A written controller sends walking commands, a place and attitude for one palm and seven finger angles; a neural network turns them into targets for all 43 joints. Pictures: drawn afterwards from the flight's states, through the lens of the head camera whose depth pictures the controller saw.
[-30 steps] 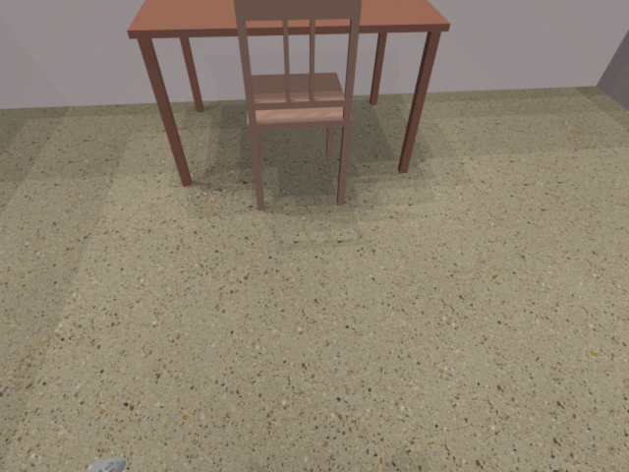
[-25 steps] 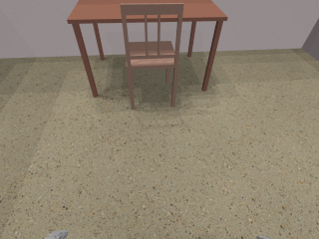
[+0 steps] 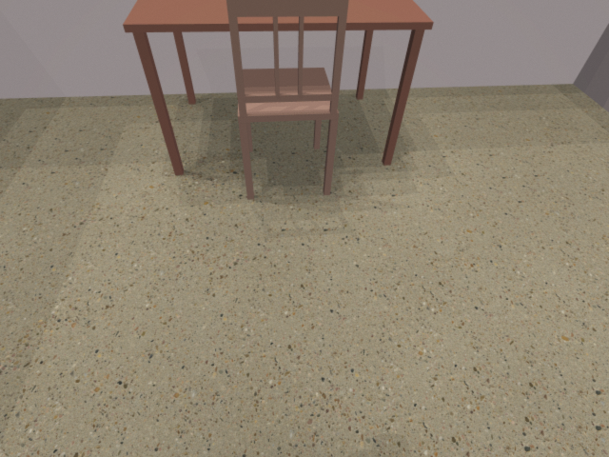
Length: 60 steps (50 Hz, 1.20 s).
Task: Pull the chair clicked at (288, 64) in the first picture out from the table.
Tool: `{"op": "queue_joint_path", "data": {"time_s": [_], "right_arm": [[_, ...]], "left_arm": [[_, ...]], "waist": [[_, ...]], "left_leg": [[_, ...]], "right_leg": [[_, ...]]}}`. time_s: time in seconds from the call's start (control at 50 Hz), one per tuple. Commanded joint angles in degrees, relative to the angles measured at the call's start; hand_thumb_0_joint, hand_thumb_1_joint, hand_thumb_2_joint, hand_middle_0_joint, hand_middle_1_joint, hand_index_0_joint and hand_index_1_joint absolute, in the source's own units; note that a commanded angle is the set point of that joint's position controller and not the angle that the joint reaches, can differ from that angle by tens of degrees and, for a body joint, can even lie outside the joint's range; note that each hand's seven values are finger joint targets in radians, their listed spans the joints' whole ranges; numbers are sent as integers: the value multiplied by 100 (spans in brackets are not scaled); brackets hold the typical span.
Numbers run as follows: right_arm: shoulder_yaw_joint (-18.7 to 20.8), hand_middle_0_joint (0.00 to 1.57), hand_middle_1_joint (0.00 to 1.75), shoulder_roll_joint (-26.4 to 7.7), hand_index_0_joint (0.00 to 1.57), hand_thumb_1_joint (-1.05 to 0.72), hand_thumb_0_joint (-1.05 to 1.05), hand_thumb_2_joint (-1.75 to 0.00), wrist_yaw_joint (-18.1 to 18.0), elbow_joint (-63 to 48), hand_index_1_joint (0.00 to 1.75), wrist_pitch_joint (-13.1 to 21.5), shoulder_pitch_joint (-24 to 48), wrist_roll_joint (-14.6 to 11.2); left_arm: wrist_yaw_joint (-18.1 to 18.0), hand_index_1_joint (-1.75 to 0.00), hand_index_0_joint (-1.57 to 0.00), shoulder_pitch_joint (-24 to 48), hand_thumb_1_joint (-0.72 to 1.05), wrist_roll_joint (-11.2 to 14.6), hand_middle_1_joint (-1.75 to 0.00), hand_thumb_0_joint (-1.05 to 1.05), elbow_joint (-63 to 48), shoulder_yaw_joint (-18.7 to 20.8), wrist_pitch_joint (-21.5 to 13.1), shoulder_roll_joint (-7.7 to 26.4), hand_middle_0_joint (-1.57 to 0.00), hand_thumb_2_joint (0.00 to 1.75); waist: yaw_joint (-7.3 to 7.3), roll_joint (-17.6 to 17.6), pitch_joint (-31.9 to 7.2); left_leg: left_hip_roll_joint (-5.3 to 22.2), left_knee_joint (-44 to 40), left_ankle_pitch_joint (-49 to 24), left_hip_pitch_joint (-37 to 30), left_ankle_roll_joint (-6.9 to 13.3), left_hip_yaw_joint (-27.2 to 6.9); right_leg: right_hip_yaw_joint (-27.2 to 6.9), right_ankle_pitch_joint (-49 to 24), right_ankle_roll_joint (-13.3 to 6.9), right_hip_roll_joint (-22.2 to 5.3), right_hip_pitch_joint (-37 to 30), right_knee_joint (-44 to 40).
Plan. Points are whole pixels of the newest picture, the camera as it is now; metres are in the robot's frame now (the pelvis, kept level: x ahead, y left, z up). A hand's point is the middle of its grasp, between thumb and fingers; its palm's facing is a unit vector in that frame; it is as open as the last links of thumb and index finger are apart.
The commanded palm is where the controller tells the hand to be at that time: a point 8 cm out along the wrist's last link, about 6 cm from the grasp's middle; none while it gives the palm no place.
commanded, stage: stand and wait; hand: left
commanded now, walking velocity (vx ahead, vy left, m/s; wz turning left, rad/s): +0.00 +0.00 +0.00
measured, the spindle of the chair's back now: (276, 58) +1.39 +0.18 -0.10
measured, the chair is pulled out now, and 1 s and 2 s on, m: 0.00 0.00 0.00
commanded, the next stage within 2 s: look at it before walking up in 0.22 s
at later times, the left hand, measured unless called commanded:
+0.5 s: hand out of the picture +0.07 +0.24 -0.16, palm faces -0.03 -0.95 -0.32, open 7.4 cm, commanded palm none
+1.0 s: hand out of the picture +0.07 +0.23 -0.16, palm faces -0.02 -0.95 -0.32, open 7.4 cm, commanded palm none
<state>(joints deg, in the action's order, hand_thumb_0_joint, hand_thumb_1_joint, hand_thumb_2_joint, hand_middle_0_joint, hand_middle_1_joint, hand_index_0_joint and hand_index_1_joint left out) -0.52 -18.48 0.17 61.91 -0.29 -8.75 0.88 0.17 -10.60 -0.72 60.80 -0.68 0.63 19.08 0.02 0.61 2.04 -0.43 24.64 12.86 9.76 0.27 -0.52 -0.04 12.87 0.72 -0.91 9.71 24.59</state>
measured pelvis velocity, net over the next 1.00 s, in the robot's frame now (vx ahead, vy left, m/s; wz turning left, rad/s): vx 0.01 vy -0.01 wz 0.00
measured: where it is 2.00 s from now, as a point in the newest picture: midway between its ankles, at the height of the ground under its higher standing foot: (320, 426)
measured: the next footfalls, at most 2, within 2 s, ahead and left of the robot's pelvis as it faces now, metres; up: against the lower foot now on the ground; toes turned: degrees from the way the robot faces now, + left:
right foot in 1.60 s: +0.31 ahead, -0.16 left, +0.00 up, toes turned -18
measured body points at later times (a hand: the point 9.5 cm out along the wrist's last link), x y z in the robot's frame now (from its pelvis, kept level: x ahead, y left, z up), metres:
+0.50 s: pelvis +0.00 +0.00 +0.00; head +0.00 +0.00 +0.45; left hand +0.07 +0.29 -0.13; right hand +0.07 -0.29 -0.13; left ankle +0.01 +0.12 -0.74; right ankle +0.01 -0.13 -0.74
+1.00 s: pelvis +0.01 -0.01 +0.00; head +0.00 +0.00 +0.45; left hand +0.07 +0.28 -0.14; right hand +0.08 -0.29 -0.13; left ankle +0.01 +0.12 -0.74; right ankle +0.01 -0.13 -0.74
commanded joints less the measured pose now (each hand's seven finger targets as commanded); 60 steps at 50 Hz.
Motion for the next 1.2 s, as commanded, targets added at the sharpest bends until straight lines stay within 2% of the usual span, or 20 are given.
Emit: {"op": "queue_joint_path", "data": {"time_s": [0.0,0.12,0.2,0.22,0.4,0.76,0.92,0.94,0.96,1.0,1.02,1.08,1.1,1.14,1.16,1.18], "right_arm": [[237,20,30,-1124,20,-90,0,-90,-69,-378,30,178,370,-30],[234,20,30,-1116,20,-90,0,-90,-67,-266,30,184,318,-30],[235,20,30,-1119,20,-90,0,-90,-65,-242,30,194,324,-29],[239,20,30,-1099,20,-90,0,-90,-67,-235,30,191,319,-28],[243,20,30,-1112,20,-90,0,-90,-68,-225,30,200,335,-30],[225,20,30,-1100,20,-90,0,-90,-79,-204,30,205,365,-35],[214,20,30,-1106,20,-90,0,-90,-88,-199,30,206,363,-33],[113,20,30,-644,20,-90,0,-90,-76,-95,30,168,195,-8],[59,20,30,-414,20,-90,0,-90,-65,-13,30,117,-14,7],[96,20,30,-401,20,-90,0,-90,-40,-8,30,64,-134,48],[115,20,30,-394,20,-90,0,-90,-26,-31,30,57,-187,63],[164,20,30,-317,20,-90,0,-90,-15,-132,30,90,-287,67],[176,20,30,-238,20,-90,0,-90,-17,-160,30,125,-329,63],[198,20,30,-117,20,-90,0,-90,-25,-183,30,216,-522,43],[202,20,30,-71,20,-90,0,-90,-36,-146,30,262,-675,30],[224,20,30,-75,20,-90,0,-90,-40,-89,30,289,-856,20]], "left_arm": [[-94,-30,-20,320,90,17,-30,0,-351,224,-193,1090,-20,90],[-98,-30,-20,310,90,15,-30,0,-272,221,-192,1076,-20,90],[-100,-30,-20,301,90,13,-30,0,-258,223,-190,1068,-20,90],[-99,-30,-20,314,90,11,-30,0,-249,223,-193,1069,-20,90],[-96,-30,-20,362,90,-3,-30,0,-247,232,-192,1063,-20,90],[-96,-30,-20,305,90,8,-30,0,-217,234,-224,1076,-20,90],[-96,-30,-20,321,90,8,-30,0,-199,235,-214,1064,-20,90],[-111,-30,-20,67,90,22,-30,0,-78,146,-166,598,-20,90],[-112,-30,-20,-107,90,8,-30,0,-4,95,-110,391,-20,90],[-58,-30,-20,-284,90,-28,-30,0,24,136,-47,443,-20,90],[-30,-30,-20,-345,90,-42,-30,0,-3,173,-33,492,-20,90],[9,-30,-20,-669,90,-50,-30,0,-47,278,-42,578,-20,90],[6,-30,-20,-790,90,-35,-30,0,-65,318,-60,578,-20,90],[-7,-30,-20,-875,90,-9,-30,0,-81,375,-127,528,-20,90],[-7,-30,-20,-852,90,-4,-30,0,-116,387,-151,464,-20,90],[3,-30,-20,-765,90,-4,-30,0,-151,382,-162,372,-20,90]], "waist": [[-11,-26,-268],[-23,-6,-192],[-36,-142,-230],[-30,-53,-224],[-21,-53,-216],[-19,-5,-372],[-24,-102,-312],[-40,-61,-450],[-31,5,-383],[-62,91,29],[-77,215,252],[-139,606,546],[-151,737,633],[-38,637,502],[23,529,464],[114,322,502]], "left_leg": [[634,-506,-537,72,147,-573],[648,-597,-470,117,144,-599],[671,-627,-501,93,151,-609],[660,-628,-494,89,143,-613],[678,-688,-525,53,137,-603],[688,-629,-931,-171,106,-544],[702,-681,-955,-166,103,-557],[698,-623,-715,-250,45,-435],[643,-531,-137,-177,12,-348],[512,-413,1262,213,39,-265],[463,-362,1666,468,43,-228],[287,327,1793,950,36,68],[251,599,1574,1033,27,218],[288,745,1175,791,31,355],[322,587,1086,530,51,336],[414,374,1147,227,96,211]], "right_leg": [[-582,-299,-229,-540,-19,-503],[-583,-205,-220,-534,-19,-543],[-559,-221,-216,-542,-45,-545],[-578,-223,-213,-528,-37,-554],[-565,-268,-207,-534,-28,-577],[-582,-777,-216,-578,-168,-612],[-568,-786,-213,-558,-189,-621],[-531,-507,-150,-559,-208,-637],[-557,157,-147,-506,-137,-603],[-806,1538,-262,-478,194,-755],[-945,1959,-326,-475,324,-812],[-1457,2565,-612,-657,399,-1011],[-1650,2555,-728,-786,402,-1091],[-1773,2054,-892,-905,430,-969],[-1652,1664,-898,-813,555,-742],[-1360,1425,-825,-599,836,-421]]}}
